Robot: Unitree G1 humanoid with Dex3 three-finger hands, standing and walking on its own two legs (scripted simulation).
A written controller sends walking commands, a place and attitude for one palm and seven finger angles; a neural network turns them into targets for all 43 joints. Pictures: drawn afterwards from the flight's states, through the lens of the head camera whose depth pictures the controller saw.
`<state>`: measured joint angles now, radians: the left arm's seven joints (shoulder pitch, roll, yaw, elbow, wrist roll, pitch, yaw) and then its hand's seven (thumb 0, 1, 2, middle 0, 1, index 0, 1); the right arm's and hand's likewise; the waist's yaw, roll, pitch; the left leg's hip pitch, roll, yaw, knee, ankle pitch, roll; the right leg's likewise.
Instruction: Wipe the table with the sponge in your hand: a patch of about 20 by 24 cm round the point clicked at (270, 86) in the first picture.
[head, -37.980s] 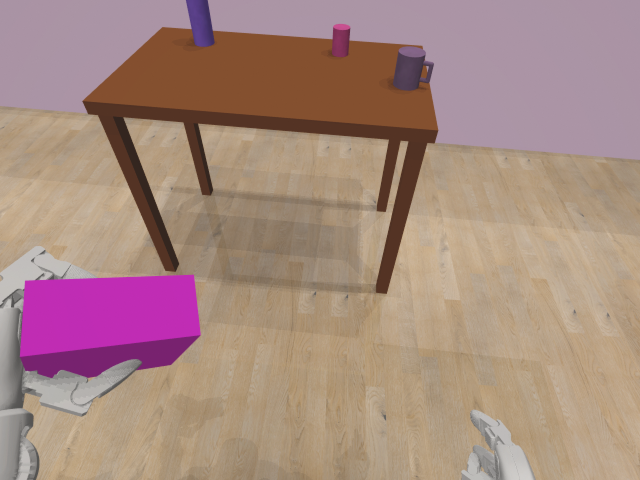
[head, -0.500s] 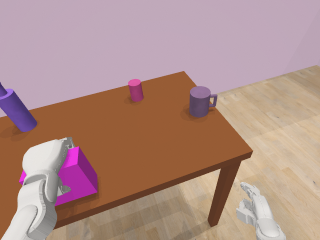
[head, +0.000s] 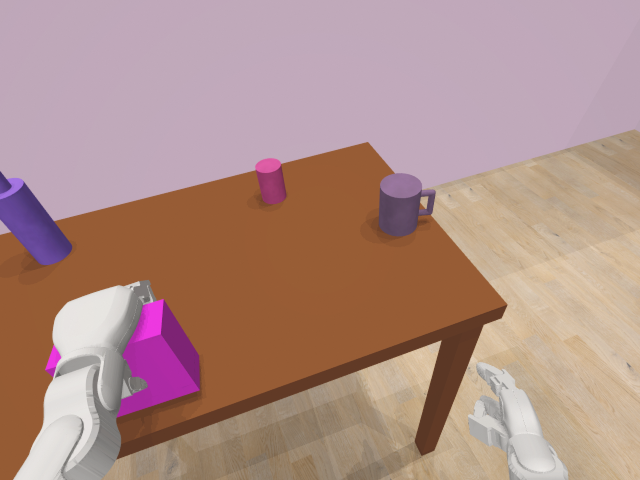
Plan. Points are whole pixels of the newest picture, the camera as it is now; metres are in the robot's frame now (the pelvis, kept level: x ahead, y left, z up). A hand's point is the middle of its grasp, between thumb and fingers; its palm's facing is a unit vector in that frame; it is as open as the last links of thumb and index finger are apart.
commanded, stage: lower the sponge onto the table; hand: left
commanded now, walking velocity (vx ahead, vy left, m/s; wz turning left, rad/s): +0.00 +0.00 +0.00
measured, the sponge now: (140, 370) +0.22 +0.29 +0.02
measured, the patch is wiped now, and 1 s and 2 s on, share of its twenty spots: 0.00 0.10 0.30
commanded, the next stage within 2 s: wipe forward along the first lane in 0.74 s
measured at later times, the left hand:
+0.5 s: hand (137, 350) +0.22 +0.28 +0.06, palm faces +0.00 -0.09 -1.00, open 10.0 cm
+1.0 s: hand (129, 352) +0.22 +0.29 +0.05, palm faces +0.00 -0.06 -1.00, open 10.1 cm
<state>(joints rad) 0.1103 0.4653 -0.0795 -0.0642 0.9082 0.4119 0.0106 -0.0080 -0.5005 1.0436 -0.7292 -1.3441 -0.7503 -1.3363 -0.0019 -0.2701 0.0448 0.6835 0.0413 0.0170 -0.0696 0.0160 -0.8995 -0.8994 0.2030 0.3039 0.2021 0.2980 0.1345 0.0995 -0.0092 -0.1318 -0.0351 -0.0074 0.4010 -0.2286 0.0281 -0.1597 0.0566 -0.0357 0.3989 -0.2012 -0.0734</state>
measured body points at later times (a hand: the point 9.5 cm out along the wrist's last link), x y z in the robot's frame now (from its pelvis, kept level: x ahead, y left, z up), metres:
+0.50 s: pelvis +0.00 +0.00 +0.00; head -0.01 -0.04 +0.45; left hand +0.22 +0.28 +0.11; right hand +0.25 -0.20 -0.08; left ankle -0.01 +0.10 -0.74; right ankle +0.01 -0.07 -0.74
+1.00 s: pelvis +0.00 +0.00 +0.00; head -0.02 -0.05 +0.45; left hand +0.22 +0.29 +0.11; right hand +0.24 -0.22 -0.09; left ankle -0.01 +0.10 -0.74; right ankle +0.01 -0.07 -0.74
